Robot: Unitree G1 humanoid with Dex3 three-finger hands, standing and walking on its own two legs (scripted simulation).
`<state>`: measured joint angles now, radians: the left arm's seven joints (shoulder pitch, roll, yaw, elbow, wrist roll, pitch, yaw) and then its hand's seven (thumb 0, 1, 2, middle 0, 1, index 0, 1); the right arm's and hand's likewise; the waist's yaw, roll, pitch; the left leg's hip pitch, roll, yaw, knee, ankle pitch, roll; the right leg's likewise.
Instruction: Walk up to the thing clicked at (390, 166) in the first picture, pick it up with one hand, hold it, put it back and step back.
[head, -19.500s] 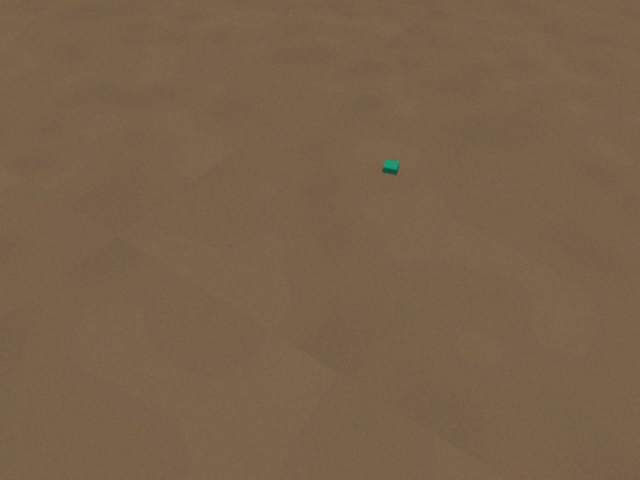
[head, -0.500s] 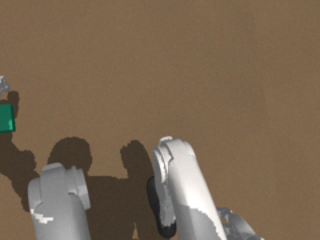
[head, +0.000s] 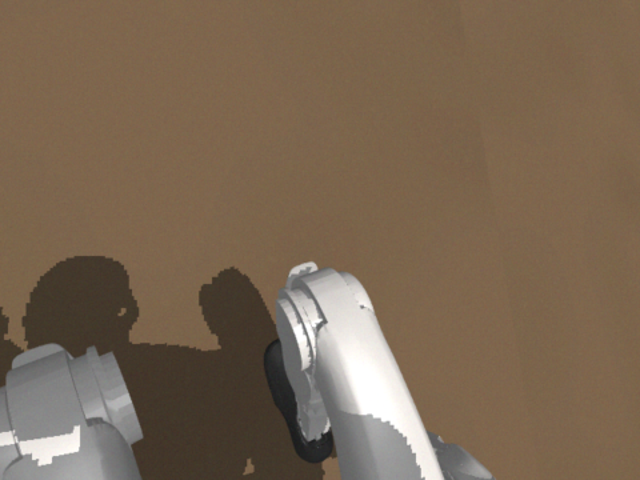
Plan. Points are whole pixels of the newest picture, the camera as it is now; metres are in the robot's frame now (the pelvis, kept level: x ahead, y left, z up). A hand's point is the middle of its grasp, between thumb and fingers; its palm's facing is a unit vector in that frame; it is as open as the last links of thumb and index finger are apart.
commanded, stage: rest palm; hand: left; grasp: from above
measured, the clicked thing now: out of the picture +0.44 +0.34 -0.28
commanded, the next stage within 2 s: close in 0.82 s
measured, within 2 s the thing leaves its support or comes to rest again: neither
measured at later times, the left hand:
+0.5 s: hand out of the picture +0.42 +0.33 -0.24, palm faces -0.48 -0.14 -0.87, open 13.1 cm
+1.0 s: hand out of the picture +0.43 +0.33 -0.25, palm faces -0.45 -0.14 -0.88, open 12.8 cm
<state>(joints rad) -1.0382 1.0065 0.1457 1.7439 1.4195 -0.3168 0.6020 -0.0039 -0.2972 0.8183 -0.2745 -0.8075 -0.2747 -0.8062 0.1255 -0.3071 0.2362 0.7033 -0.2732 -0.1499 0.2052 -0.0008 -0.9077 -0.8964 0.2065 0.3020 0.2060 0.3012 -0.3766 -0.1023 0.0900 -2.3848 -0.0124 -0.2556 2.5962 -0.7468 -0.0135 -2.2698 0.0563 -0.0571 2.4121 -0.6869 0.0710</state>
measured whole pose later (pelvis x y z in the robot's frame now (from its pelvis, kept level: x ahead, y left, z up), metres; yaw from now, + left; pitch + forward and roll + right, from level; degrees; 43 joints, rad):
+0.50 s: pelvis +0.00 +0.01 +0.00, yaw -1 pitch +27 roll -16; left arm -0.99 1.02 0.11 1.73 1.41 -0.36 0.60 0.00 -0.33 0.84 -0.26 -0.80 -0.25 -0.81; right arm 0.07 -0.30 0.28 0.68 -0.30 -0.16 0.25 0.00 -0.91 -0.90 0.20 0.30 0.20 0.30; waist -0.36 -0.13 0.12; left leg -2.36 -0.01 -0.28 2.63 -0.76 0.00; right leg -2.23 0.05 -0.08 2.42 -0.69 0.07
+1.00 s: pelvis +0.00 +0.00 +0.00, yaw -2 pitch +27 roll -16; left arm -1.01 1.02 0.11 1.76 1.35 -0.29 0.65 0.00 -0.27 0.78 -0.31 -0.84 -0.29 -0.79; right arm 0.06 -0.34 0.30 0.69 -0.31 -0.23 0.27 0.00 -0.91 -0.90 0.20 0.30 0.20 0.30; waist -0.37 -0.13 0.14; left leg -2.36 -0.01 -0.29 2.63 -0.77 -0.01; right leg -2.24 0.05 -0.09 2.41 -0.68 0.08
